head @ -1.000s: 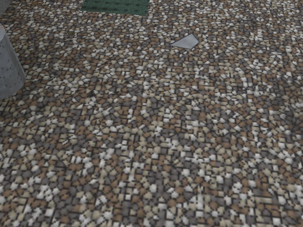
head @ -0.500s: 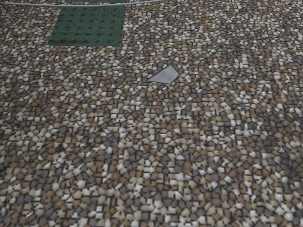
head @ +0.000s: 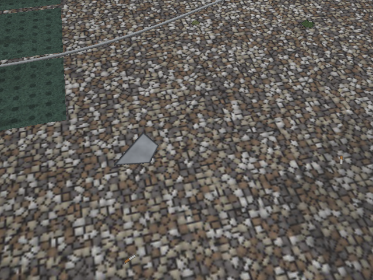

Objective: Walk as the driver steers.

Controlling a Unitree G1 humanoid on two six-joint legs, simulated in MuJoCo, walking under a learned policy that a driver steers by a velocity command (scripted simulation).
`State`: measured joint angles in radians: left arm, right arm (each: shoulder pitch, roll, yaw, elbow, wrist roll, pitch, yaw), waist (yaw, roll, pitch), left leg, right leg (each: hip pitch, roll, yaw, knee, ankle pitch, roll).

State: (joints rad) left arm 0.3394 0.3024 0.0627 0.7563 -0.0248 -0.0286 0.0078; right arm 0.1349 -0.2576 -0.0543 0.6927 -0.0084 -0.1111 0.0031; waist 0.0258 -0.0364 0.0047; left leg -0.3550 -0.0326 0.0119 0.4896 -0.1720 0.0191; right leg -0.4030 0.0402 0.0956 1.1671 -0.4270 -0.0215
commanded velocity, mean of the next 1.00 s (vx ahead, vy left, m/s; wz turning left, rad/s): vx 0.50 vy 0.00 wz -0.59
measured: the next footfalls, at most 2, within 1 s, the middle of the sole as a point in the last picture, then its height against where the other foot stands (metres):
right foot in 0.40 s outside the picture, level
left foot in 0.86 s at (220, 229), level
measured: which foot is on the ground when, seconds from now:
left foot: down 0.00-0.40, up 0.42-0.84, down 0.86-1.00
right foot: up 0.00-0.38, down 0.40-0.86, up 0.88-1.00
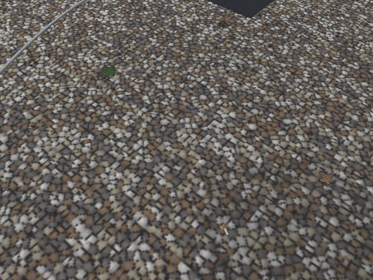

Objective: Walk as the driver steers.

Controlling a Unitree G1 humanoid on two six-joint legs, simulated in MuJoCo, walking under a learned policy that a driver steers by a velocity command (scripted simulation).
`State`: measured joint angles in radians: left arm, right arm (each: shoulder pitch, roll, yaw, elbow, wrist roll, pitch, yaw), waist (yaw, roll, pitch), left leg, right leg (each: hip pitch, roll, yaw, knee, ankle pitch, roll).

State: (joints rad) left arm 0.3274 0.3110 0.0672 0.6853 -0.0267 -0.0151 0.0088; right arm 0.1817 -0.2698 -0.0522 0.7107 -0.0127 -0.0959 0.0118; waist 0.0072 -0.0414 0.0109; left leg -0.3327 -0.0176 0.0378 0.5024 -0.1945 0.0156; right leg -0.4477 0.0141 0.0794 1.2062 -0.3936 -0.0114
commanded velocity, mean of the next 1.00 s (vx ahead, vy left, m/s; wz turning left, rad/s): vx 0.34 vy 0.00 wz -0.38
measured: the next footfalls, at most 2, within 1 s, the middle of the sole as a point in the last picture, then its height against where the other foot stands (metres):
right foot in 0.38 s outside the picture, level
left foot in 0.82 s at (211, 247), level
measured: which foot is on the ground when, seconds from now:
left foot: down 0.00-0.38, up 0.40-0.80, down 0.82-1.00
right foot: up 0.00-0.36, down 0.38-0.86, up 0.88-1.00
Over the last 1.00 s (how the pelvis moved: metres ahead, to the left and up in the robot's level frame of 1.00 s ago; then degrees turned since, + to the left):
0.55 -0.14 0.00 -36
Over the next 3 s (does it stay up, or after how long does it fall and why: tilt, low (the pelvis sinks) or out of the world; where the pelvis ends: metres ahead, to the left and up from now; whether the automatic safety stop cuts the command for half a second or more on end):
stays up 0.96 -0.07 0.00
